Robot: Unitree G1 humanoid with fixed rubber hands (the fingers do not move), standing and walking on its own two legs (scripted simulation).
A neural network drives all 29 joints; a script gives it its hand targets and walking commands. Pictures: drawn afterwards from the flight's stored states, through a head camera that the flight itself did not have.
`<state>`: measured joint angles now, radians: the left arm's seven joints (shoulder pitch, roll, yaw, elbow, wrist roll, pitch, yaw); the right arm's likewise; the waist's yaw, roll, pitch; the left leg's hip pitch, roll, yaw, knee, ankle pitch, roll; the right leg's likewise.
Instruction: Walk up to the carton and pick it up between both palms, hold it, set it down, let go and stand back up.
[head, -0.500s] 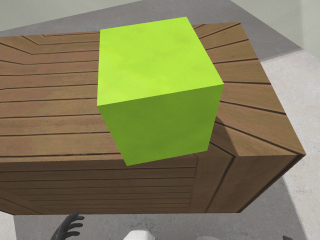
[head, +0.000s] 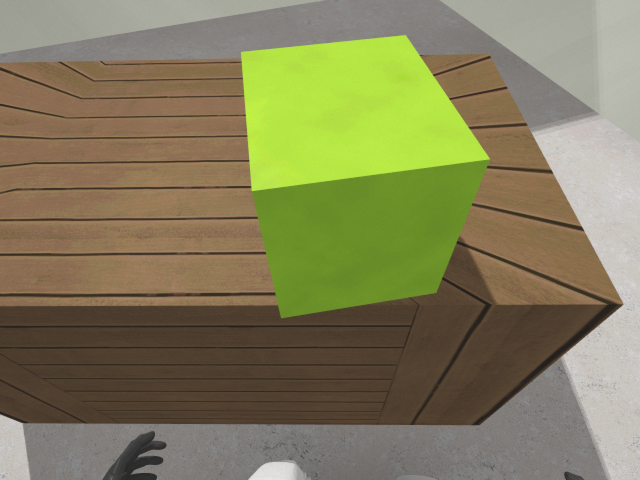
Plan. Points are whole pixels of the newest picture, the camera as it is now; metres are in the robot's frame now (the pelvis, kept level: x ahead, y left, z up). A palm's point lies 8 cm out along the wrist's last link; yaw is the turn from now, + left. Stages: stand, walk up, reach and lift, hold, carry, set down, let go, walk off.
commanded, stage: walk up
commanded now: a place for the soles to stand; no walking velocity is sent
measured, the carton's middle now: (342, 177) +0.49 +0.01 +0.09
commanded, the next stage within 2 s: reach and lift in 1.00 s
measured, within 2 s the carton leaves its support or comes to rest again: neither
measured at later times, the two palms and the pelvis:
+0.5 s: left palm out of the picture +0.12 +0.28 -0.08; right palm out of the picture +0.09 -0.31 -0.12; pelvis +0.02 -0.02 +0.00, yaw +0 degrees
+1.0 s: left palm out of the picture +0.12 +0.28 -0.08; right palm out of the picture +0.09 -0.31 -0.11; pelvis +0.01 -0.02 +0.00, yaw +0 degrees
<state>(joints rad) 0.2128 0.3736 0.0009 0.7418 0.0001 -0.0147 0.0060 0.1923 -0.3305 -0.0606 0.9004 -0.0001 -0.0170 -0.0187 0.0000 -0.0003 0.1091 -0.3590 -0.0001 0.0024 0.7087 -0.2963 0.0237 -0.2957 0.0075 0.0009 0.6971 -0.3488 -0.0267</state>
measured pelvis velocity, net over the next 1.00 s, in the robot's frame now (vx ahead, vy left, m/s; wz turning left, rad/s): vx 0.01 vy -0.02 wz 0.00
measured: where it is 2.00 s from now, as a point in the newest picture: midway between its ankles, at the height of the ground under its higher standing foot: outside the picture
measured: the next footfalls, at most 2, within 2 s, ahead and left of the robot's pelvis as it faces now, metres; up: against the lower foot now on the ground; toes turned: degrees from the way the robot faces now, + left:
none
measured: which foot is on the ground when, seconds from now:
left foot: down 0.00-1.00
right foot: down 0.00-1.00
